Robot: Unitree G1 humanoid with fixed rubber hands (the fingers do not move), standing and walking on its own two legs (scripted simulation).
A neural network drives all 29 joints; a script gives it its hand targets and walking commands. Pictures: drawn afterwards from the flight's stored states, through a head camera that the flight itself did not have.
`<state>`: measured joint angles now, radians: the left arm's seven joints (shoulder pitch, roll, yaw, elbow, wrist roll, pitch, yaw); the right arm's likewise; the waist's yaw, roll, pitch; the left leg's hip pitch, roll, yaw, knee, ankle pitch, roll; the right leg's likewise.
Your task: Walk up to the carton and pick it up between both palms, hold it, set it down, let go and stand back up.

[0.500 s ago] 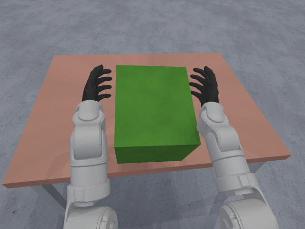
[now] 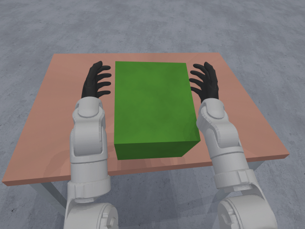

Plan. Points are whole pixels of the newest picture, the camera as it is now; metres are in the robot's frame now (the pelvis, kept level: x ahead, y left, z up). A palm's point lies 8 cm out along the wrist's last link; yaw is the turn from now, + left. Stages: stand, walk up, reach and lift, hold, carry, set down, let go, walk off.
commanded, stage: hold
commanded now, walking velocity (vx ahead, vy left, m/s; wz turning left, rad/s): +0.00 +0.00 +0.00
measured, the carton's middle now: (150, 112) +0.38 +0.00 +0.09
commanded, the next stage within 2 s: none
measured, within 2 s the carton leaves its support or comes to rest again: neither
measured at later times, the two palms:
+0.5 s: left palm (93, 97) +0.35 +0.14 +0.18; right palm (209, 97) +0.36 -0.13 +0.17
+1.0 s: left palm (93, 97) +0.35 +0.14 +0.18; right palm (210, 97) +0.36 -0.14 +0.17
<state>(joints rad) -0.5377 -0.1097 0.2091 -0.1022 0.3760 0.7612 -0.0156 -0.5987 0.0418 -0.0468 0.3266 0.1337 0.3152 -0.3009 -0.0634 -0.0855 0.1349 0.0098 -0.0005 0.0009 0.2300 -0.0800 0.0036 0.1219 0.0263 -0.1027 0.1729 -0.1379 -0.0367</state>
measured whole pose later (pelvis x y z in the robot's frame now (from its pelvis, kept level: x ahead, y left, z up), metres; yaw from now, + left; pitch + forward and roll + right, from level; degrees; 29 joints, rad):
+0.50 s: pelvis +0.00 +0.00 +0.00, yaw +0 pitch -10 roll +0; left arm -0.53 -0.12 0.20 -0.11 0.38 0.77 -0.02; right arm -0.59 0.03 -0.04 0.32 0.14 0.32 -0.29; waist -0.06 -0.08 0.14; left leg 0.02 0.00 0.01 0.22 -0.08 0.01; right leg 0.13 0.02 -0.10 0.17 -0.14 -0.03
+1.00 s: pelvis +0.00 +0.00 +0.00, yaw +0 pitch -9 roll +0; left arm -0.51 -0.12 0.21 -0.14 0.37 0.78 -0.03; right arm -0.57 0.03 -0.01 0.28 0.16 0.33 -0.32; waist -0.07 -0.08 0.14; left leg 0.03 0.00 0.01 0.22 -0.08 0.00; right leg 0.14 0.03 -0.10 0.16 -0.14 -0.04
